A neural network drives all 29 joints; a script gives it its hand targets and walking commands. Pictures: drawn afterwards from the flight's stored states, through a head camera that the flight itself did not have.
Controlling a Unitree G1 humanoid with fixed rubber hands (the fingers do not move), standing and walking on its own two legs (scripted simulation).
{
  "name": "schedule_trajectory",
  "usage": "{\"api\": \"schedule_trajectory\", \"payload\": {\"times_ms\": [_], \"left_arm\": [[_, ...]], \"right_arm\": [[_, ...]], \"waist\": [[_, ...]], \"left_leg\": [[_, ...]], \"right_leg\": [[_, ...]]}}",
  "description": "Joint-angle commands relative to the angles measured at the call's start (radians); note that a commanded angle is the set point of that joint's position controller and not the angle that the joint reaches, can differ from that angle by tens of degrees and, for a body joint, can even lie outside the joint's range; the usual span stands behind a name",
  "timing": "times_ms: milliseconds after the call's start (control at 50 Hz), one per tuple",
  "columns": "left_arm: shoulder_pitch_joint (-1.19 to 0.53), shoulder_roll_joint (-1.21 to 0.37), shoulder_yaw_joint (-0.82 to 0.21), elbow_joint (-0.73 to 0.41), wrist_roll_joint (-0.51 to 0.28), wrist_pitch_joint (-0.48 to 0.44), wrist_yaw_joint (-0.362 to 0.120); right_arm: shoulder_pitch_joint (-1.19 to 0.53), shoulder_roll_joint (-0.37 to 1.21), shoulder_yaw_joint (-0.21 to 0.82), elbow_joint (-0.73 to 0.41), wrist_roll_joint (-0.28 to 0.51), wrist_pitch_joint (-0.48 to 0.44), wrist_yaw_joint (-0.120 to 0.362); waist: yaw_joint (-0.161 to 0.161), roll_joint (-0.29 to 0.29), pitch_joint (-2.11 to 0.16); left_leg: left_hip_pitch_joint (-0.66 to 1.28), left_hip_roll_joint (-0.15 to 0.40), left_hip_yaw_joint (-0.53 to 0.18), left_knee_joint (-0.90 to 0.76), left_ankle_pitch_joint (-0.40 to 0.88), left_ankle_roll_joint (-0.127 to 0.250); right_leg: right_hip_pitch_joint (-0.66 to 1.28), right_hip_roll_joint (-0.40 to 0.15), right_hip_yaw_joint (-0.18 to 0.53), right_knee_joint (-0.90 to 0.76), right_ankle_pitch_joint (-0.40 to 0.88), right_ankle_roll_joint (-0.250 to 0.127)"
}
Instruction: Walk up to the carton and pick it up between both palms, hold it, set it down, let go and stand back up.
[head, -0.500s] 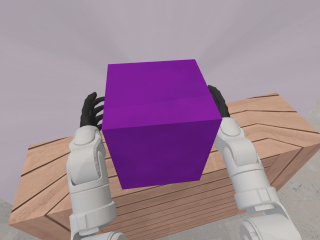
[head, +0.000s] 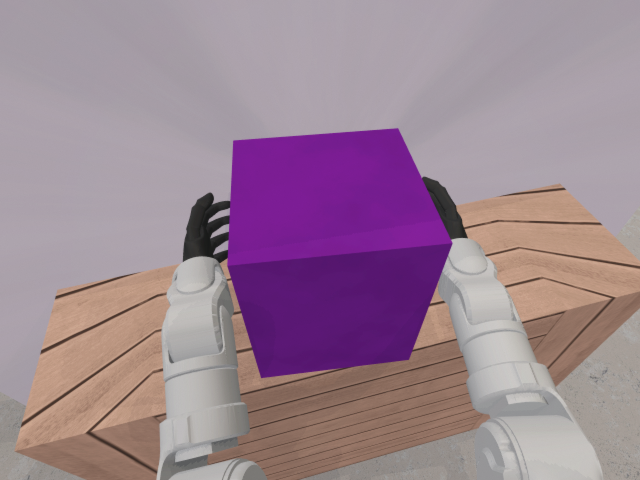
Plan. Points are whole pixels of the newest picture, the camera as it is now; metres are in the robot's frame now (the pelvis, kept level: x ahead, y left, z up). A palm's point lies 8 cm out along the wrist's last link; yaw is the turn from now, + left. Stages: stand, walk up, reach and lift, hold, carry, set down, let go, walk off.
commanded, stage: set down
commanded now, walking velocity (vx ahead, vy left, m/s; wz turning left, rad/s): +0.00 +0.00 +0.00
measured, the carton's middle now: (327, 257) +0.40 -0.04 +0.07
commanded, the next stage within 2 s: none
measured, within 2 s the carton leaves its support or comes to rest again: rests again in 1.18 s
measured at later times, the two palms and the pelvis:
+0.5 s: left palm (224, 261) +0.39 +0.09 +0.10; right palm (452, 236) +0.40 -0.21 +0.08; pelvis +0.01 -0.01 +0.00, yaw +1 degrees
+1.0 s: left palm (228, 272) +0.39 +0.09 +0.08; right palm (450, 247) +0.39 -0.21 +0.07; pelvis +0.01 -0.01 +0.00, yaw +0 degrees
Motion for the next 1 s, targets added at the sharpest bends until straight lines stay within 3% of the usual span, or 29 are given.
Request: {"api": "schedule_trajectory", "payload": {"times_ms": [0,420,660,800,980], "left_arm": [[-0.5,-0.281,-0.335,-0.068,-0.086,-0.102,-0.084],[-0.566,-0.332,-0.289,0.129,-0.055,-0.291,-0.035],[-0.571,-0.363,-0.269,0.207,-0.047,-0.369,-0.021],[-0.586,-0.372,-0.273,0.253,-0.041,-0.425,-0.017],[-0.598,-0.363,-0.27,0.308,-0.026,-0.474,-0.017]], "right_arm": [[-0.583,0.372,0.241,-0.172,0.027,-0.099,0.135],[-0.61,0.399,0.148,0.02,-0.065,-0.214,0.172],[-0.592,0.44,0.167,0.081,-0.064,-0.268,0.147],[-0.59,0.436,0.148,0.101,-0.076,-0.303,0.144],[-0.572,0.417,0.105,0.129,-0.097,-0.316,0.159]], "waist": [[-0.007,-0.044,-0.491],[0.0,-0.052,-0.562],[0.016,-0.068,-0.587],[0.018,-0.069,-0.615],[0.026,-0.058,-0.598]], "left_leg": [[0.13,-0.037,-0.004,0.009,0.278,0.004],[0.059,-0.029,-0.019,-0.008,0.277,0.016],[-0.042,-0.042,-0.01,-0.022,0.297,0.033],[-0.04,-0.036,-0.012,-0.013,0.3,0.027],[-0.026,-0.022,-0.019,0.008,0.243,0.016]], "right_leg": [[0.212,0.042,-0.017,0.091,0.365,0.085],[0.196,0.043,-0.02,0.08,0.415,0.072],[0.315,0.038,0.011,0.118,0.572,0.062],[0.282,0.04,0.012,0.109,0.534,0.053],[0.168,0.038,0.008,0.083,0.381,0.044]]}}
